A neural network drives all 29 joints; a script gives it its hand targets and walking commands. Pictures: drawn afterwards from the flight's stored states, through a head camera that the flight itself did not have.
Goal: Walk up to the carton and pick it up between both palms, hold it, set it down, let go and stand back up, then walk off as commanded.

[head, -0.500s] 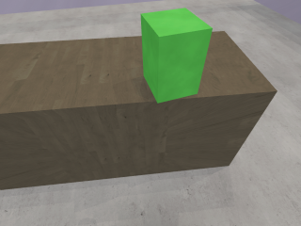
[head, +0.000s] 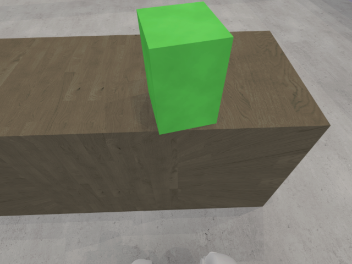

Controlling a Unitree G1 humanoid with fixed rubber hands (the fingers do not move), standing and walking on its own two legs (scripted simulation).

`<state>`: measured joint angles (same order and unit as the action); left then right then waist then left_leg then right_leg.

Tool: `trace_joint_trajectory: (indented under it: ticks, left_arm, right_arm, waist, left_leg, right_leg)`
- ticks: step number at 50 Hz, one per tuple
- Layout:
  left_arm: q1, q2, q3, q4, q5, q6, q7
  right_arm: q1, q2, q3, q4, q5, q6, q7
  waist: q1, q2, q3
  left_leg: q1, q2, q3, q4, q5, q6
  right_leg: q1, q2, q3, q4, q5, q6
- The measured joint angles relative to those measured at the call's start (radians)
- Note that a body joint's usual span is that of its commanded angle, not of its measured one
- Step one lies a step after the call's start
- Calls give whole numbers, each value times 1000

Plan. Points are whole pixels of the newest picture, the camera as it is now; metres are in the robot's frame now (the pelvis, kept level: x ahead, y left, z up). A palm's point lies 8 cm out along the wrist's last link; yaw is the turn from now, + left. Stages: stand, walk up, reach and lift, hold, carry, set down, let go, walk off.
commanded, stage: walk up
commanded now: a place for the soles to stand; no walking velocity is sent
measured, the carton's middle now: (180, 71) +0.60 +0.01 +0.10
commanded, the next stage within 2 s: none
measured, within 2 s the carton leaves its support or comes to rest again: neither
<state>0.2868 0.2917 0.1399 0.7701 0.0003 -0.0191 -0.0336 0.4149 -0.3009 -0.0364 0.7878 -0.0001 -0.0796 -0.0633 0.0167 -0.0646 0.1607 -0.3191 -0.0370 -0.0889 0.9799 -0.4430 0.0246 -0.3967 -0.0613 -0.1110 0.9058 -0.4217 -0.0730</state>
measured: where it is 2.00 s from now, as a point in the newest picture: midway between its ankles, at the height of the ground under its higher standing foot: outside the picture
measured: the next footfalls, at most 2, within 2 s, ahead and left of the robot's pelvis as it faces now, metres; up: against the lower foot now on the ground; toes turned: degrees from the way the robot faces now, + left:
left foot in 0.30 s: +0.09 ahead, +0.07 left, +0.00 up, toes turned -2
right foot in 0.46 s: +0.02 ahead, -0.18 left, +0.00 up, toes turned +2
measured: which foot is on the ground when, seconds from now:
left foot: up 0.00-0.28, down 0.30-0.46, up 0.48-1.00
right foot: down 0.00-0.28, up 0.30-0.44, down 0.46-1.00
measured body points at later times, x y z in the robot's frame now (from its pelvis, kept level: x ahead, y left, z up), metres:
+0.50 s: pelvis -0.03 -0.10 -0.01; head +0.01 -0.12 +0.43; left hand +0.09 +0.19 -0.11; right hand +0.02 -0.39 -0.15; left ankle +0.04 +0.07 -0.69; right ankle -0.02 -0.19 -0.70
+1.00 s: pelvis -0.06 -0.04 +0.00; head -0.03 -0.06 +0.45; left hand -0.02 +0.27 -0.10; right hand +0.02 -0.32 -0.14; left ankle -0.04 +0.09 -0.68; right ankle -0.02 -0.18 -0.69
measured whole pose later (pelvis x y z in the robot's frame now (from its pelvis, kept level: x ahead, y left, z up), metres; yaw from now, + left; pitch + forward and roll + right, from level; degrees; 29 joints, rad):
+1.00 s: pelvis -0.06 -0.04 +0.00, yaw +6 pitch -3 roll -2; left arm 0.27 0.29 0.10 0.86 0.00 -0.07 0.04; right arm 0.26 -0.35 -0.05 0.87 0.00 0.04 0.01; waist -0.02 0.10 0.13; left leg -0.46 -0.03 -0.10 0.99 -0.50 0.03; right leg -0.37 -0.05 -0.05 0.85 -0.43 -0.01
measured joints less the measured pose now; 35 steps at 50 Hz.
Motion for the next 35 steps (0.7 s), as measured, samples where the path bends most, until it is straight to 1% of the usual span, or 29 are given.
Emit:
trace_joint_trajectory:
  ticks: [2, 4, 7, 8, 10, 11, 12, 13, 14, 15, 16, 17, 18, 19, 20, 21, 22, 23, 24, 26, 28, 30, 32, 35]
  left_arm:
    - [0, 0, -23, 1, 0, -1, 6]
    - [0, 0, -43, 0, 0, 1, 15]
    - [0, 0, -53, 0, 0, -1, 33]
    - [0, 0, -52, 0, 0, 1, 38]
    - [-4, 0, -44, 1, 0, 11, 44]
    - [-10, 0, -36, 1, 0, 19, 46]
    - [-20, 0, -27, 1, 0, 30, 48]
    - [-33, -1, -17, 1, 0, 42, 50]
    - [-48, -1, -7, -2, 0, 52, 53]
    - [-59, 0, -5, -7, 0, 58, 55]
    - [-81, 4, -1, -7, 0, 61, 57]
    - [-101, 4, -3, -8, 0, 62, 58]
    - [-110, 4, -11, -9, 0, 59, 58]
    - [-110, 4, -20, -10, 0, 54, 57]
    - [-110, 5, -24, -10, 0, 53, 54]
    - [-110, 5, -25, -10, 0, 51, 50]
    - [-109, 6, -25, -11, 0, 44, 49]
    - [-109, 6, -25, -11, 0, 31, 50]
    - [-113, 3, -34, -8, 0, 16, 54]
    - [-107, 3, -67, 10, 0, 1, 61]
    - [-84, 3, -75, 31, 0, 1, 75]
    - [-66, 4, -68, 55, 0, 0, 93]
    - [-55, 4, -57, 72, 0, -4, 103]
    - [-35, 3, -41, 84, 0, -20, 105]
  right_arm:
    - [-43, -1, 0, -1, 0, 5, -11]
    - [-83, -6, 0, -1, 0, 5, -16]
    - [-130, -7, 0, -1, 0, 11, -6]
    - [-140, -7, 0, -1, 0, 14, -1]
    - [-146, -7, 0, -1, 0, 17, 3]
    - [-141, -7, 0, -1, 0, 19, 4]
    - [-130, -8, 0, -1, 0, 21, 2]
    - [-117, -8, 0, -2, 0, 21, -1]
    - [-103, -12, 0, -2, 0, 21, -6]
    - [-83, -19, -4, 0, 0, 21, -15]
    - [-69, -18, -7, 11, 0, 31, -26]
    - [-58, -18, -6, 28, 0, 51, -30]
    - [-52, -18, -6, 46, 0, 75, -28]
    - [-54, -18, -6, 61, 0, 96, -24]
    - [-63, -18, -6, 72, 0, 106, -19]
    - [-76, -18, -6, 75, 0, 107, -14]
    - [-91, -18, -5, 75, 0, 107, -7]
    - [-106, -18, -5, 75, 0, 107, 2]
    - [-132, -20, -6, 76, 0, 107, 10]
    - [-160, -21, -6, 76, 0, 107, 25]
    - [-179, -23, -6, 76, 0, 108, 30]
    - [-201, -30, -7, 75, 0, 108, 34]
    - [-219, -37, -12, 76, 0, 108, 42]
    - [-219, -45, -13, 76, 0, 113, 49]
  waist:
    - [0, -2, 5]
    - [0, -1, 4]
    - [-1, 3, 3]
    - [-1, 6, 3]
    - [-1, 13, 2]
    - [-2, 15, 2]
    - [-3, 16, 2]
    - [-7, 18, 10]
    - [-15, 22, 29]
    - [-35, 34, 41]
    - [-58, 29, 56]
    - [-67, 27, 64]
    - [-66, 26, 55]
    - [-61, 27, 35]
    - [-56, 29, 11]
    - [-55, 32, -8]
    - [-56, 35, -20]
    - [-55, 40, -27]
    - [-57, 62, -3]
    - [-59, 96, 23]
    - [-48, 99, 13]
    - [-44, 107, 3]
    - [-42, 121, 2]
    - [-39, 142, 2]
  left_leg:
    - [-81, -15, -8, 133, -24, 0]
    - [-150, -16, 4, 211, -6, 0]
    - [-215, -16, -2, 233, 52, 0]
    - [-224, -16, -6, 224, 59, 0]
    - [-217, -16, -6, 164, 51, 0]
    - [-200, -16, 3, 107, 42, 0]
    - [-170, -16, 20, 21, 39, 0]
    - [-116, -13, 44, -103, 61, 0]
    - [-39, -8, 79, -255, 157, 0]
    - [24, -5, 81, -353, 230, 12]
    - [34, -9, 66, -337, 198, 17]
    - [27, -11, 54, -288, 161, 15]
    - [15, -10, 52, -248, 130, 15]
    - [-7, -5, 54, -217, 109, 14]
    - [-39, 2, 57, -191, 96, 14]
    - [-75, 7, 56, -167, 89, 14]
    - [-113, 10, 48, -141, 86, 10]
    - [-155, 11, 36, -105, 82, 9]
    - [-175, 12, -2, -60, 69, 9]
    - [-206, -19, -77, 54, -13, 9]
    - [-230, -48, -89, 148, -45, 8]
    - [-247, -51, -93, 200, -9, 8]
    - [-245, -51, -115, 204, 56, 8]
    - [-225, -51, -142, 204, 112, 8]
  right_leg:
    - [0, 3, -8, -9, -9, -19]
    - [1, 3, -10, -34, 2, -23]
    - [0, 11, -11, -78, 29, -22]
    - [1, 18, -13, -96, 40, -12]
    - [7, 40, -18, -136, 70, 28]
    - [9, 52, -22, -156, 88, 58]
    - [9, 62, -26, -168, 108, 98]
    - [9, 73, -32, -163, 135, 138]
    - [-1, 84, -36, -121, 171, 173]
    - [-27, 94, -35, -10, 165, 181]
    - [-46, 90, -17, 113, 72, 181]
    - [-49, 89, 8, 200, -31, 166]
    - [-49, 88, 40, 255, -110, 146]
    - [-49, 88, 75, 280, -153, 130]
    - [-49, 85, 106, 282, -166, 118]
    - [-40, 77, 125, 253, -169, 109]
    - [-11, 65, 131, 162, -158, 103]
    - [28, 56, 133, 33, -121, 99]
    - [30, 72, 110, 27, -103, 80]
    - [31, 90, 67, 50, -94, 40]
    - [31, 84, 63, 40, -83, 16]
    - [30, 78, 63, 11, -62, 13]
    - [30, 77, 63, -18, -37, 19]
    - [30, 77, 62, -46, -13, 25]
